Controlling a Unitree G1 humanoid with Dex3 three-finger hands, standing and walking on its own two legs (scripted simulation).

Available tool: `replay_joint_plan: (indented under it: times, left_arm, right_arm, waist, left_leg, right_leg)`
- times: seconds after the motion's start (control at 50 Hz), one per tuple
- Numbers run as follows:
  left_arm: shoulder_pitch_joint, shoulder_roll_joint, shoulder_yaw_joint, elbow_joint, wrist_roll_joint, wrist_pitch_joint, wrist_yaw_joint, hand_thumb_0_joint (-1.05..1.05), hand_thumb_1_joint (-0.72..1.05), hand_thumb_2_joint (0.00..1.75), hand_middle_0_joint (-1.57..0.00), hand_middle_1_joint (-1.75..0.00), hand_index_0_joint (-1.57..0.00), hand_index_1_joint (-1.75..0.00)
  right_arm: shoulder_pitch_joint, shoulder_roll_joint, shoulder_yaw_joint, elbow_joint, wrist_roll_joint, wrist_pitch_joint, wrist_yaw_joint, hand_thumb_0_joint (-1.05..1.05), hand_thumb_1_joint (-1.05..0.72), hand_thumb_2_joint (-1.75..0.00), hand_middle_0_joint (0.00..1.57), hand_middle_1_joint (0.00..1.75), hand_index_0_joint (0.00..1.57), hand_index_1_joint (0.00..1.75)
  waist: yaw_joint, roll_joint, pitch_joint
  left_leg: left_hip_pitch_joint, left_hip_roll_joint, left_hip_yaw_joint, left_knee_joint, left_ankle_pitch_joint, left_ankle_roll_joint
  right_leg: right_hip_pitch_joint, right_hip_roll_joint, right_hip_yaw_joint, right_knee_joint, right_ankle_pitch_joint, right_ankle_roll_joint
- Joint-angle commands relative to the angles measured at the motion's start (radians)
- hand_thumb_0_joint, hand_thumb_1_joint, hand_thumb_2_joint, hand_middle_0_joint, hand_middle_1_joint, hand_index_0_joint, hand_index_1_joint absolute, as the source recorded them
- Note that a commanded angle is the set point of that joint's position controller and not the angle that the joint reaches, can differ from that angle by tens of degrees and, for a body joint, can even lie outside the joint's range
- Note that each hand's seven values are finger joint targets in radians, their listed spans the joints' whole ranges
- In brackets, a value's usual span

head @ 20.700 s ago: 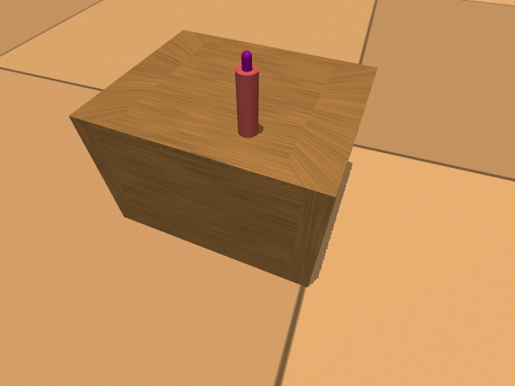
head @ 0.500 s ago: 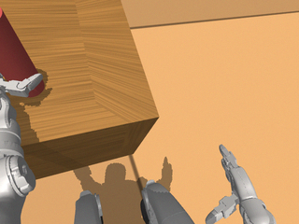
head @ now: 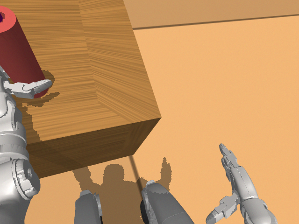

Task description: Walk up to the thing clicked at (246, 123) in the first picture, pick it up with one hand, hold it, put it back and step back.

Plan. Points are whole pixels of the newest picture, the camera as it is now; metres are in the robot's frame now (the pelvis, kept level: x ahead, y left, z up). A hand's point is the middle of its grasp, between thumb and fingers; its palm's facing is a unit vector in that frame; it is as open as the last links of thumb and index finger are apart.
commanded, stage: open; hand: left
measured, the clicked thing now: (14, 53) +0.52 +0.20 +0.08
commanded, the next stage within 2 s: withdraw in 0.16 s
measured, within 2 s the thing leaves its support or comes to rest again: neither
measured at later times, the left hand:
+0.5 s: hand (4, 59) +0.53 +0.23 +0.05, palm faces +0.26 -0.96 +0.00, open 17.3 cm
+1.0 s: hand out of the picture +0.47 +0.33 +0.16, palm faces +0.38 -0.88 -0.28, open 17.5 cm
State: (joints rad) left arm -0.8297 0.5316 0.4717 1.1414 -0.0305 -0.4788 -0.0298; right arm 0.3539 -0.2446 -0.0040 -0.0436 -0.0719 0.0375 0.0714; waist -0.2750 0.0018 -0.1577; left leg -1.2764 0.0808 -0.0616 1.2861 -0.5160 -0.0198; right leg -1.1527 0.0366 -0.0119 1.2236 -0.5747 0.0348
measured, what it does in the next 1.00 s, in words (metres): rises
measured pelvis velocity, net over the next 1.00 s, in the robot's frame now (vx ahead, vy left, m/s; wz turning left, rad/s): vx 0.02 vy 0.00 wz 0.02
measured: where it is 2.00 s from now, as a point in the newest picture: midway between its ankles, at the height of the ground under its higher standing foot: outside the picture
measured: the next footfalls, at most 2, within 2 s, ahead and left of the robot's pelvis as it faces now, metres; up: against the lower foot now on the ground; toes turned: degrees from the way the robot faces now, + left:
none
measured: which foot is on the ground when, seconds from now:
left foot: down 0.00-1.00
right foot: down 0.00-1.00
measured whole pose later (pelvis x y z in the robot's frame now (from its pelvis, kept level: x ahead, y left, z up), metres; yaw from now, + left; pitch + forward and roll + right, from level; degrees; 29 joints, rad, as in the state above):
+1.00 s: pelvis +0.02 +0.00 +0.07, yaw +1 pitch +17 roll -2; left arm -0.73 0.66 0.42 1.02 0.05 -0.09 -0.02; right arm 0.40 -0.26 0.01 0.04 0.03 0.15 0.04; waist -0.12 0.00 -0.13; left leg -0.80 0.06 0.00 0.93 -0.42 -0.01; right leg -0.70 0.01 0.03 0.88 -0.46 0.04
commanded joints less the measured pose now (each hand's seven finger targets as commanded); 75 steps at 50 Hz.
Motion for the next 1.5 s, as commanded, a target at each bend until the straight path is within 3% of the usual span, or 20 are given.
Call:
replay_joint_plan:
  times: [0.0,0.2,0.3,0.48,0.66,0.7,0.74,0.76,0.8,0.94,1.08,1.14,1.18,1.22,1.26,1.3,1.34,1.36,1.4,1.48]
  left_arm:
    - [-0.437,0.239,0.02,-0.249,-0.001,-0.074,0.011,0.0,-0.61,0.29,-0.56,-0.48,-0.57,-0.48]
    - [-0.399,0.211,0.001,-0.166,0.011,-0.066,0.021,0.0,-0.61,0.11,-0.26,-0.19,-0.26,-0.19]
    - [-0.489,0.311,0.046,-0.27,0.022,-0.076,0.029,0.0,-0.61,0.04,-0.08,-0.08,-0.09,-0.07]
    - [-0.491,0.388,0.058,-0.321,0.011,0.017,-0.01,0.0,-0.61,0.02,-0.06,-0.05,-0.07,-0.05]
    - [-0.352,0.311,0.012,-0.297,-0.038,0.188,-0.068,0.0,-0.61,0.0,-0.06,-0.01,-0.07,0.0]
    - [-0.332,0.247,-0.037,-0.283,-0.048,0.212,-0.094,0.0,-0.61,0.0,-0.05,0.0,-0.07,0.0]
    - [-0.279,0.253,-0.024,-0.265,-0.067,0.228,-0.115,0.0,-0.61,0.06,-0.06,-0.06,-0.06,-0.06]
    - [-0.276,0.437,-0.019,-0.334,0.047,0.262,-0.055,0.0,-0.6,0.05,-0.06,-0.07,-0.06,-0.07]
    - [-0.309,0.356,-0.053,-0.315,0.035,0.294,-0.029,0.0,-0.58,0.06,-0.05,-0.07,-0.05,-0.08]
    - [-0.255,0.519,0.023,-0.309,0.083,0.335,0.042,0.0,-0.48,0.06,-0.06,-0.04,-0.05,-0.05]
    - [-0.144,0.412,-0.041,-0.303,0.082,0.359,0.039,0.0,-0.44,0.07,-0.05,-0.02,-0.04,-0.04]
    - [-0.017,0.428,-0.018,-0.352,0.074,0.375,0.051,0.0,-0.51,0.06,-0.06,-0.03,-0.05,-0.05]
    - [-0.014,0.357,-0.073,-0.531,0.058,0.37,0.05,0.0,-0.51,0.06,-0.06,-0.04,-0.05,-0.05]
    - [0.178,0.386,-0.014,-0.575,0.046,0.39,0.065,0.0,-0.47,0.06,-0.06,-0.04,-0.05,-0.05]
    - [0.329,0.268,-0.059,-0.668,0.025,0.406,0.067,0.0,-0.46,0.06,-0.06,-0.04,-0.05,-0.05]
    - [0.354,0.246,-0.069,-0.952,0.002,0.398,0.074,0.0,-0.49,0.06,-0.06,-0.04,-0.05,-0.05]
    - [0.591,0.198,-0.059,-1.03,-0.014,0.419,0.09,0.0,-0.49,0.05,-0.06,-0.03,-0.05,-0.04]
    - [0.632,0.164,-0.071,-1.105,-0.02,0.422,0.094,0.0,-0.48,0.05,-0.06,-0.04,-0.05,-0.04]
    - [0.737,0.16,-0.044,-1.207,-0.028,0.427,0.108,0.0,-0.47,0.05,-0.06,-0.04,-0.05,-0.04]
    - [0.95,0.056,-0.083,-1.35,-0.039,0.432,0.113,0.0,-0.49,0.03,-0.06,-0.04,-0.06,-0.04]
  right_arm:
    - [0.041,-0.166,-0.117,-0.182,0.001,-0.048,-0.022,0.0,0.52,-0.05,0.05,0.05,0.05,0.05]
    - [0.045,-0.155,-0.108,-0.176,-0.002,-0.044,-0.019,0.0,0.52,-0.05,0.05,0.05,0.05,0.05]
    - [0.023,-0.205,-0.15,-0.262,-0.001,-0.04,-0.025,0.0,0.53,-0.05,0.05,0.05,0.05,0.05]
    - [0.083,-0.161,-0.114,-0.171,0.011,-0.01,-0.042,0.0,0.52,-0.06,0.05,0.05,0.05,0.05]
    - [0.004,-0.146,-0.087,-0.116,0.047,-0.006,-0.056,0.0,0.54,-0.05,0.05,0.05,0.05,0.05]
    - [0.055,-0.096,-0.037,-0.041,0.054,-0.007,-0.05,0.0,0.55,-0.05,0.05,0.05,0.05,0.05]
    - [0.038,-0.124,-0.063,-0.05,0.067,-0.017,-0.056,0.0,0.58,-0.05,0.05,0.05,0.05,0.05]
    - [0.063,-0.18,-0.101,-0.103,0.076,0.004,-0.056,0.0,0.58,-0.05,0.05,0.05,0.05,0.05]
    - [0.067,-0.162,-0.088,-0.079,0.084,0.031,-0.051,0.0,0.59,-0.05,0.05,0.05,0.05,0.05]
    - [0.058,-0.165,-0.095,-0.104,0.104,0.074,-0.043,0.0,0.5,-0.08,0.05,0.05,0.05,0.05]
    - [0.037,-0.097,-0.029,-0.034,0.108,0.058,-0.018,0.0,0.48,-0.08,0.05,0.05,0.05,0.05]
    - [0.048,-0.168,-0.099,-0.006,0.11,0.05,-0.025,0.0,0.48,-0.08,0.05,0.05,0.05,0.05]
    - [0.055,-0.147,-0.085,-0.013,0.114,0.037,-0.03,0.0,0.49,-0.08,0.05,0.05,0.05,0.05]
    - [0.078,-0.185,-0.12,-0.003,0.124,0.037,-0.042,0.0,0.48,-0.08,0.05,0.05,0.05,0.05]
    - [0.07,-0.177,-0.119,0.0,0.129,0.036,-0.051,0.0,0.47,-0.08,0.05,0.05,0.05,0.05]
    - [0.073,-0.168,-0.138,0.017,0.14,0.03,-0.067,0.0,0.48,-0.07,0.05,0.05,0.05,0.05]
    - [0.072,-0.165,-0.144,0.015,0.145,0.021,-0.076,0.0,0.48,-0.07,0.05,0.05,0.05,0.05]
    - [0.082,-0.122,-0.101,0.024,0.148,0.02,-0.077,0.0,0.47,-0.07,0.05,0.05,0.05,0.05]
    - [0.079,-0.153,-0.156,0.033,0.15,0.027,-0.095,0.0,0.48,-0.07,0.05,0.05,0.05,0.05]
    - [0.097,-0.103,-0.131,0.048,0.144,0.029,-0.104,0.0,0.48,-0.07,0.05,0.05,0.05,0.05]
  waist:
    - [0.003,0.262,-0.588]
    - [-0.003,0.26,-0.554]
    - [-0.004,0.276,-0.646]
    - [0.048,0.344,-0.614]
    - [0.094,0.198,-0.438]
    - [0.103,0.173,-0.39]
    - [0.109,0.12,-0.356]
    - [0.149,0.149,-0.463]
    - [0.129,0.113,-0.373]
    - [0.175,0.083,-0.382]
    - [0.204,0.196,-0.344]
    - [0.221,0.208,-0.362]
    - [0.223,0.217,-0.388]
    - [0.244,0.161,-0.353]
    - [0.251,0.116,-0.306]
    - [0.263,0.188,-0.314]
    - [0.276,0.156,-0.222]
    - [0.279,0.127,-0.183]
    - [0.274,0.103,-0.134]
    - [0.29,0.119,-0.075]
  left_leg:
    - [0.546,-0.023,0.003,-0.111,0.41,0.036]
    - [0.534,-0.019,-0.002,-0.105,0.445,0.032]
    - [0.583,-0.017,-0.004,-0.12,0.431,0.027]
    - [0.694,-0.022,0.016,-0.18,0.487,0.018]
    - [0.686,-0.02,0.031,-0.313,0.395,0.027]
    - [0.678,-0.022,0.036,-0.336,0.4,0.029]
    - [0.677,-0.024,0.043,-0.353,0.389,0.035]
    - [0.774,-0.037,0.059,-0.388,0.447,0.026]
    - [0.765,-0.037,0.062,-0.407,0.443,0.024]
    - [0.83,-0.048,0.074,-0.445,0.527,0.034]
    - [0.906,-0.045,0.077,-0.483,0.571,0.016]
    - [0.966,-0.034,0.066,-0.502,0.587,0.002]
    - [0.999,-0.039,0.072,-0.5,0.6,0.005]
    - [0.972,-0.039,0.071,-0.507,0.612,0.006]
    - [0.961,-0.037,0.069,-0.53,0.588,0.008]
    - [1.013,-0.041,0.075,-0.531,0.602,-0.001]
    - [0.967,-0.04,0.075,-0.554,0.545,-0.005]
    - [0.933,-0.047,0.08,-0.564,0.498,0.0]
    - [0.898,-0.05,0.087,-0.577,0.436,0.002]
    - [0.859,-0.058,0.096,-0.581,0.385,0.001]
  right_leg:
    - [0.168,0.021,-0.027,-0.121,0.414,-0.049]
    - [0.15,0.024,-0.035,-0.107,0.419,-0.052]
    - [0.185,0.025,-0.034,-0.118,0.41,-0.053]
    - [0.262,0.019,-0.024,-0.185,0.441,-0.048]
    - [0.381,0.022,-0.029,-0.312,0.413,-0.042]
    - [0.392,0.022,-0.03,-0.326,0.424,-0.042]
    - [0.41,0.019,-0.025,-0.349,0.426,-0.038]
    - [0.499,0.014,-0.023,-0.378,0.483,-0.035]
    - [0.485,0.016,-0.022,-0.397,0.48,-0.031]
    - [0.602,-0.005,-0.005,-0.439,0.568,-0.024]
    - [0.569,-0.01,-0.012,-0.472,0.531,-0.034]
    - [0.565,-0.004,-0.027,-0.487,0.497,-0.042]
    - [0.601,-0.007,-0.027,-0.483,0.529,-0.039]
    - [0.634,-0.008,-0.034,-0.487,0.548,-0.036]
    - [0.648,-0.007,-0.041,-0.488,0.531,-0.037]
    - [0.628,-0.011,-0.045,-0.484,0.516,-0.039]
    - [0.64,-0.007,-0.053,-0.492,0.47,-0.041]
    - [0.652,-0.009,-0.049,-0.498,0.458,-0.039]
    - [0.666,-0.014,-0.041,-0.507,0.426,-0.036]
    - [0.653,-0.021,-0.036,-0.504,0.388,-0.035]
